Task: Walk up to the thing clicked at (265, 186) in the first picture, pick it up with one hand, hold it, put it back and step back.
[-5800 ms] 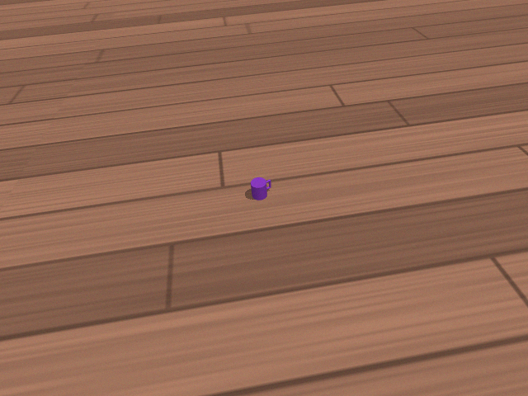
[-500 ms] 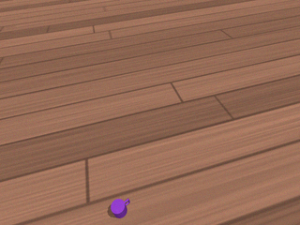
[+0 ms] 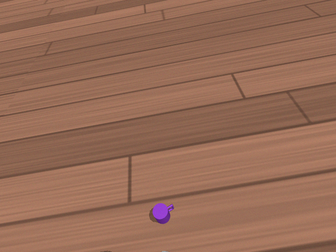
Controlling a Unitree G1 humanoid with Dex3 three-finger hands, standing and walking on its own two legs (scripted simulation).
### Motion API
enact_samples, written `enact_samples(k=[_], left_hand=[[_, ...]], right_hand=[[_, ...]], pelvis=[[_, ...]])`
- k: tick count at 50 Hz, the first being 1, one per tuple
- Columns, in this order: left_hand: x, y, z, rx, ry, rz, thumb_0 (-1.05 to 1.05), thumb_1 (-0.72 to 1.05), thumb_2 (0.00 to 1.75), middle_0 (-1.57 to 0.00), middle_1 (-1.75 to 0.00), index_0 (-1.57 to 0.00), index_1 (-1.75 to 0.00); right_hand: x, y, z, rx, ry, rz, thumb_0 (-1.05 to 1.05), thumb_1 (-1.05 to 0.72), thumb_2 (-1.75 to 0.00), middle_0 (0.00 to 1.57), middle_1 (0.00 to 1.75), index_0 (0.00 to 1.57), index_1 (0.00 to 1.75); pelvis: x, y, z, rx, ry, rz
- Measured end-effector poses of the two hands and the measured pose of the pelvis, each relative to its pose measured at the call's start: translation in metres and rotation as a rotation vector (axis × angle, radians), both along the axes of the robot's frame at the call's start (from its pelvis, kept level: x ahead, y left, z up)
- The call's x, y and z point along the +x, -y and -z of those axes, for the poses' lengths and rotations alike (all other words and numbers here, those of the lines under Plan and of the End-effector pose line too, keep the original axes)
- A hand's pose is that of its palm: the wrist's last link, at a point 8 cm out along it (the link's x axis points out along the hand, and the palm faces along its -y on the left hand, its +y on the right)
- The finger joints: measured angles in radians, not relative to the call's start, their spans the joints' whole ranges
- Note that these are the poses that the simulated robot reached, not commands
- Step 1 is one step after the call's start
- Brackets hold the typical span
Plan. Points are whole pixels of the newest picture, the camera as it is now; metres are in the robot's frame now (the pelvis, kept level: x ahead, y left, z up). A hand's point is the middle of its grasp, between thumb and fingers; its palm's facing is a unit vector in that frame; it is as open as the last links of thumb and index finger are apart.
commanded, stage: walk up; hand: left
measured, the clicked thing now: (164, 211) +0.44 +0.19 -0.70
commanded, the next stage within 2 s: none
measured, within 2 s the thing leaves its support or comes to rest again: neither
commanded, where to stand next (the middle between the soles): +0.02 +0.00 m, yaw -5 degrees
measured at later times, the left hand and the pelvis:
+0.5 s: hand out of the picture +0.02 +0.28 -0.14, palm faces -0.14 -0.92 -0.36, open 7.4 cm; pelvis -0.03 -0.01 +0.01, yaw -7 degrees
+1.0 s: hand out of the picture +0.08 +0.30 -0.10, palm faces -0.02 -0.86 -0.51, open 7.4 cm; pelvis +0.01 +0.00 +0.01, yaw -3 degrees
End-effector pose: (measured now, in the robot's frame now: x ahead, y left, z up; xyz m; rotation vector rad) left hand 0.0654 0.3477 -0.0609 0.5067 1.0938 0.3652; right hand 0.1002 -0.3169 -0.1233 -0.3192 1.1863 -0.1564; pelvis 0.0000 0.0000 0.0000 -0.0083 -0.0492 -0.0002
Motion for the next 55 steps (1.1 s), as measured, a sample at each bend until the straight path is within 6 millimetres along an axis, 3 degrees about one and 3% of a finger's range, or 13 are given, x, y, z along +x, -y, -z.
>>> enact_samples(k=[4,10,16,20,24,27,30,37,41,45,49,52,55], left_hand=[[-0.008,-0.022,0.035,-0.065,-0.036,-0.042,0.00,0.90,0.90,-0.21,-0.30,-0.20,-0.30],[-0.023,-0.009,0.058,-0.191,-0.104,-0.031,0.00,0.90,0.90,-0.20,-0.29,-0.20,-0.30],[-0.052,0.004,0.069,-0.276,-0.210,0.028,0.00,0.90,0.90,-0.21,-0.30,-0.20,-0.30],[-0.056,0.012,0.065,-0.282,-0.231,0.060,0.00,0.90,0.90,-0.21,-0.30,-0.20,-0.30],[-0.047,0.022,0.049,-0.239,-0.192,0.095,0.00,0.90,0.90,-0.21,-0.30,-0.20,-0.30],[-0.045,0.030,0.041,-0.171,-0.154,0.097,0.00,0.90,0.90,-0.21,-0.30,-0.20,-0.30],[-0.046,0.042,0.029,-0.133,-0.146,0.084,0.00,0.90,0.90,-0.20,-0.29,-0.20,-0.30],[-0.023,0.061,-0.005,-0.086,-0.059,0.091,0.00,0.90,0.90,-0.21,-0.30,-0.20,-0.30],[-0.012,0.050,-0.020,-0.034,-0.016,0.081,0.00,0.90,0.90,-0.21,-0.30,-0.20,-0.30],[-0.007,0.032,-0.027,-0.013,0.001,0.066,0.00,0.90,0.90,-0.21,-0.30,-0.20,-0.30],[0.000,0.014,-0.012,-0.038,-0.019,0.046,0.00,0.90,0.90,-0.21,-0.30,-0.20,-0.30],[0.008,0.001,0.018,-0.082,-0.053,0.025,0.00,0.90,0.90,-0.21,-0.30,-0.20,-0.30],[0.018,0.003,0.044,-0.141,-0.076,0.000,0.00,0.90,0.90,-0.20,-0.29,-0.20,-0.30]], right_hand=[[0.008,-0.028,-0.010,-0.043,0.055,-0.029,0.01,-0.91,-0.90,0.20,0.30,0.20,0.30],[-0.009,-0.044,-0.043,-0.098,0.062,-0.030,0.01,-0.90,-0.90,0.21,0.30,0.21,0.30],[-0.045,-0.018,-0.074,-0.193,0.135,0.048,0.01,-0.90,-0.90,0.21,0.30,0.21,0.30],[-0.080,0.011,-0.085,-0.234,0.140,0.096,0.01,-0.90,-0.90,0.21,0.30,0.21,0.30],[-0.113,0.042,-0.076,-0.228,0.086,0.128,0.01,-0.90,-0.90,0.21,0.30,0.21,0.30],[-0.127,0.062,-0.052,-0.205,0.040,0.162,0.01,-0.90,-0.90,0.20,0.30,0.21,0.30],[-0.131,0.062,-0.030,-0.149,-0.004,0.192,0.01,-0.90,-0.90,0.20,0.30,0.20,0.30],[-0.129,0.032,-0.003,0.013,-0.095,0.145,0.01,-0.91,-0.90,0.20,0.30,0.20,0.30],[-0.120,0.020,0.003,0.059,-0.125,0.113,0.01,-0.90,-0.90,0.20,0.30,0.20,0.30],[-0.100,0.011,0.002,0.069,-0.126,0.088,0.01,-0.90,-0.90,0.20,0.30,0.21,0.30],[-0.066,0.001,-0.006,0.025,-0.090,0.056,0.01,-0.91,-0.90,0.20,0.30,0.21,0.30],[-0.039,-0.006,-0.010,-0.044,-0.036,0.036,0.01,-0.90,-0.90,0.20,0.30,0.21,0.30],[-0.019,-0.015,-0.020,-0.087,0.006,0.018,0.01,-0.91,-0.90,0.20,0.30,0.20,0.30]], pelvis=[[-0.010,-0.020,0.010,0.025,0.023,0.015],[-0.026,-0.029,-0.005,-0.015,-0.009,0.019],[-0.027,-0.026,-0.010,0.001,-0.009,0.085],[-0.025,-0.016,-0.011,-0.002,0.010,0.120],[-0.028,0.001,-0.010,-0.009,0.019,0.129],[-0.032,0.018,-0.001,-0.005,0.019,0.134],[-0.034,0.027,-0.002,-0.001,0.013,0.132],[-0.023,0.033,-0.015,-0.006,-0.017,0.109],[-0.012,0.029,-0.017,-0.003,-0.018,0.082],[0.000,0.020,-0.018,0.003,-0.009,0.054],[0.009,0.006,-0.013,0.008,-0.004,0.046],[0.012,-0.008,-0.001,0.013,0.000,0.040],[0.003,-0.017,0.003,0.014,0.009,0.037]])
